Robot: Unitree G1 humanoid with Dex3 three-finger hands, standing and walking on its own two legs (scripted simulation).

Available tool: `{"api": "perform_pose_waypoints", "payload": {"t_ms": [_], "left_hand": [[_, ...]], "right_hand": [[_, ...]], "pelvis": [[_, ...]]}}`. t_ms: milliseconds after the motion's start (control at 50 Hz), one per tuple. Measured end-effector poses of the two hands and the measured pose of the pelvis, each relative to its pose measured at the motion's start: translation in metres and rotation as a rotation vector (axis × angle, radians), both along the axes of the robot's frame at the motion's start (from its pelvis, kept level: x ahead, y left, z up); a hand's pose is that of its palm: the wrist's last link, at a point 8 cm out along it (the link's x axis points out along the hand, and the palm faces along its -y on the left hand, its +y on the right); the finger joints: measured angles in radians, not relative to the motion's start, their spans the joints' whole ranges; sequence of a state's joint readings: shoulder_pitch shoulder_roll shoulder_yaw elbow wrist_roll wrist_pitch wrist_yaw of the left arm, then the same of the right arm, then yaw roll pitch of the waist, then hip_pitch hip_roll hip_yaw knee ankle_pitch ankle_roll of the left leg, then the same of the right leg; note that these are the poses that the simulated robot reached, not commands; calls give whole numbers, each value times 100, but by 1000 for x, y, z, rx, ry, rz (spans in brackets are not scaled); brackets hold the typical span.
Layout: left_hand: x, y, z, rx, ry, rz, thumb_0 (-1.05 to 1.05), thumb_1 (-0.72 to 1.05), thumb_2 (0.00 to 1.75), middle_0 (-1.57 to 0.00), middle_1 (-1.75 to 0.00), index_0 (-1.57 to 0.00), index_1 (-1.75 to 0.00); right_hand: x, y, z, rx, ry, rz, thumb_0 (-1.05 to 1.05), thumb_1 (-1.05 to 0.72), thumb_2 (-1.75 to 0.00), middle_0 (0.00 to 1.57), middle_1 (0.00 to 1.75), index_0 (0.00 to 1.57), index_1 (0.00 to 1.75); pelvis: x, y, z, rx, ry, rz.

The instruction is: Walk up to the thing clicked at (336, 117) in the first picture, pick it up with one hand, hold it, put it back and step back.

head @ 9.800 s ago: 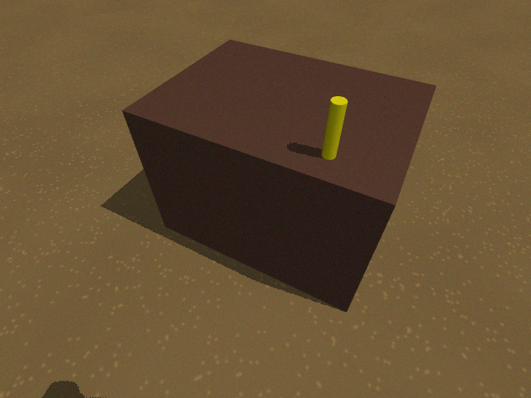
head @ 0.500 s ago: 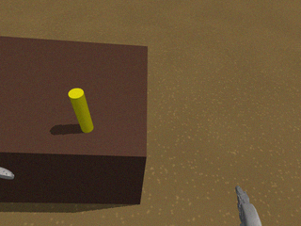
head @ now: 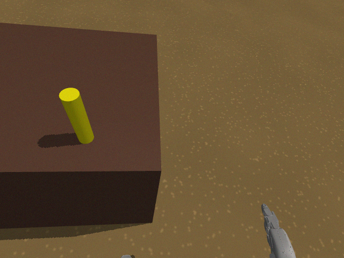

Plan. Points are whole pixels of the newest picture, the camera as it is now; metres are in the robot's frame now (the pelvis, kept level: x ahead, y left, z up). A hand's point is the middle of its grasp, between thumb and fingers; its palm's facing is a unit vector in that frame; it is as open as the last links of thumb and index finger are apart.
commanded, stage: go down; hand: left
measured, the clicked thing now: (79, 118) +0.48 +0.22 +0.01
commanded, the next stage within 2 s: approach in 1.44 s
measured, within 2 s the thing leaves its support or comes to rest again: neither
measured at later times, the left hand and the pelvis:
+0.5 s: hand out of the picture +0.38 +0.39 +0.09, palm faces +0.22 -0.97 +0.02, open 17.7 cm; pelvis +0.00 +0.00 -0.01, yaw +0 degrees
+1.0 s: hand out of the picture +0.39 +0.40 +0.10, palm faces +0.22 -0.98 +0.01, open 17.6 cm; pelvis +0.01 +0.00 -0.01, yaw +0 degrees
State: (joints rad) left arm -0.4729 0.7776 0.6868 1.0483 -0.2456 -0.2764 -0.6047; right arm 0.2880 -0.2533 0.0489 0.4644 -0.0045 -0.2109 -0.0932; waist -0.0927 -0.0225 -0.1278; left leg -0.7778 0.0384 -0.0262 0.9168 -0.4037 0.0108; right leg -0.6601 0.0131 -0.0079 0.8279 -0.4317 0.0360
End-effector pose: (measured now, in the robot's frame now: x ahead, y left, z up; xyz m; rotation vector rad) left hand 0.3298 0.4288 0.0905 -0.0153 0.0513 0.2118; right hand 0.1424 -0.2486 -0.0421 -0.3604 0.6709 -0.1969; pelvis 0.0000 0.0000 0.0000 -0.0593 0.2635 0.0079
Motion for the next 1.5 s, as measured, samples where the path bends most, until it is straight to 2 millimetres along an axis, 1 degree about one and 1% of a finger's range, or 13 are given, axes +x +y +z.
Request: {"api": "perform_pose_waypoints", "payload": {"t_ms": [120, 300, 460, 660, 780, 920, 1040, 1200, 1360, 1420, 1500], "left_hand": [[5, 3, 1, 4, 10, -5, -1, -60, 8, -5, -4, -3, -6], [7, 10, 3, 0, -4, 6, -1, -59, 8, -5, -4, -3, -6], [11, 13, 1, -5, -2, 8, -1, -60, 9, -5, -4, -3, -6], [20, 18, 12, 6, -16, 20, -1, -58, 9, -5, -4, -3, -6], [26, 20, 15, 3, -11, 15, -1, -58, 8, -5, -4, -3, -6], [32, 22, 13, -2, 5, 14, -1, -58, 8, -5, -4, -3, -6], [30, 21, 8, -2, 18, 9, -1, -59, 8, -5, -4, -4, -6], [21, 19, 6, -1, 17, 5, -1, -58, 7, -5, -5, -4, -6], [10, 24, 3, -6, -3, 30, -1, -57, 7, -5, -5, -4, -6], [11, 25, 4, 0, -11, 31, -1, -57, 7, -5, -5, -4, -6], [17, 23, 6, 2, -19, 18, -1, -57, 7, -5, -5, -4, -5]], "right_hand": [[5, 6, -3, 15, -8, 4, -1, 52, -6, 5, 5, 6, 5], [9, 5, 0, 5, -30, 15, -1, 52, -6, 5, 5, 6, 5], [5, 4, 1, -11, -32, 26, -1, 52, -6, 5, 5, 6, 5], [-2, -1, -1, -19, -26, 15, -1, 53, -6, 5, 5, 6, 5], [-1, 2, -3, -16, -24, 16, -1, 53, -6, 5, 5, 6, 5], [3, 5, -2, -16, -28, 19, -1, 53, -5, 5, 5, 6, 5], [5, 4, 2, -21, -35, 12, -1, 53, -5, 5, 5, 6, 5], [10, 4, 4, -20, -50, 11, -1, 53, -6, 5, 5, 6, 5], [9, 0, 4, -32, -52, 22, -1, 53, -6, 5, 5, 6, 5], [6, -2, 4, -42, -42, 24, -1, 53, -5, 5, 5, 6, 5], [3, -2, 2, -45, -33, 27, -1, 53, -5, 5, 5, 6, 5]], "pelvis": [[5, 2, -2, -3, 9, -3], [7, 3, -7, -3, 18, 0], [3, 1, -10, -8, 27, 2], [-1, -1, -13, -9, 40, 2], [-1, -1, -15, -11, 51, 1], [3, 1, -16, -13, 62, 1], [8, 2, -14, -14, 59, -1], [11, 5, -13, -13, 46, 0], [4, 2, -15, -11, 39, 7], [1, 1, -16, -11, 41, 10], [-2, 0, -16, -13, 46, 13]]}}
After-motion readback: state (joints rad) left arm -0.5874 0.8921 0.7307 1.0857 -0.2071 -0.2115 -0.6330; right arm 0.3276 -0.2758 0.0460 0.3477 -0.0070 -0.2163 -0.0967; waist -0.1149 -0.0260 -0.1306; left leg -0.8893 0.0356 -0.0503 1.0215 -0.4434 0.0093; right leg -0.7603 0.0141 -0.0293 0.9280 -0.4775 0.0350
